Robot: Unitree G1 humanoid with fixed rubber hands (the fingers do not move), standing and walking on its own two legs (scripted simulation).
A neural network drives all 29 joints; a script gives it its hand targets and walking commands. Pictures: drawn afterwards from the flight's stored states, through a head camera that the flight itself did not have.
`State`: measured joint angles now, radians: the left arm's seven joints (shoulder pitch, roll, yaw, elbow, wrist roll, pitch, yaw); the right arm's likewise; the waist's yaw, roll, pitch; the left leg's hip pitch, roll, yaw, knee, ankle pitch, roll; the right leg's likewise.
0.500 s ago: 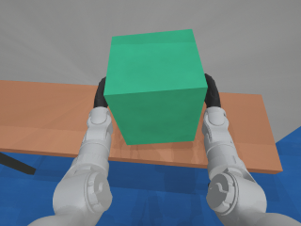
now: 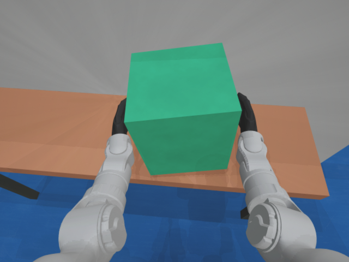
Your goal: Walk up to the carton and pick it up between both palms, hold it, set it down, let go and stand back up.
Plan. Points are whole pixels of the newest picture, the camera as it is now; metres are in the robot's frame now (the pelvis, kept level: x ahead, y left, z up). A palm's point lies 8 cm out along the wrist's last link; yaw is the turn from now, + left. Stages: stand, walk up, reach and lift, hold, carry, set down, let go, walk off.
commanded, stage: set down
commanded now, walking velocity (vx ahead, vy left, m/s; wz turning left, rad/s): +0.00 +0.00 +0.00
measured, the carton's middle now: (182, 115) +0.46 -0.02 +0.01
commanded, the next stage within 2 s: none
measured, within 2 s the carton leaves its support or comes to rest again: rests again in 0.26 s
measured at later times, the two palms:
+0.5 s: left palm (91, 94) +0.44 +0.17 +0.13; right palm (286, 91) +0.42 -0.22 +0.13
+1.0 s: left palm (73, 64) +0.45 +0.18 +0.19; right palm (300, 60) +0.44 -0.22 +0.19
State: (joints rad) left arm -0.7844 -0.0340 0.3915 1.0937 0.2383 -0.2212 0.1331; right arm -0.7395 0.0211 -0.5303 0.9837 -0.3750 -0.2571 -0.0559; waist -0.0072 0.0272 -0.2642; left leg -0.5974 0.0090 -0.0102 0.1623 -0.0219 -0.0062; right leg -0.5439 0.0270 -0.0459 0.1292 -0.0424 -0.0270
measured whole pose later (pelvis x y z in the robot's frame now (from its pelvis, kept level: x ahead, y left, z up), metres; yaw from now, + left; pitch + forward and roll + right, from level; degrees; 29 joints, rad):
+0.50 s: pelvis -0.05 +0.00 -0.01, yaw -3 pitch +21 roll -1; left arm -1.21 0.29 -0.07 1.41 -0.34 -0.05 0.14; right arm -1.21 -0.32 0.04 1.41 0.32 0.01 -0.07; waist -0.01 0.00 -0.24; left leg -0.68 0.04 0.03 0.42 -0.11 -0.01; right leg -0.64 0.05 -0.01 0.38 -0.11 -0.03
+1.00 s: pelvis -0.04 -0.01 -0.01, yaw -2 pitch +20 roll -1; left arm -1.23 0.37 -0.04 1.13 -0.35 0.21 0.12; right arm -1.28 -0.40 0.07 1.24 0.38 0.22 -0.07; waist 0.01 0.00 -0.23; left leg -0.63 0.05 0.01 0.39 -0.10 -0.02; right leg -0.58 0.06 -0.04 0.33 -0.10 -0.04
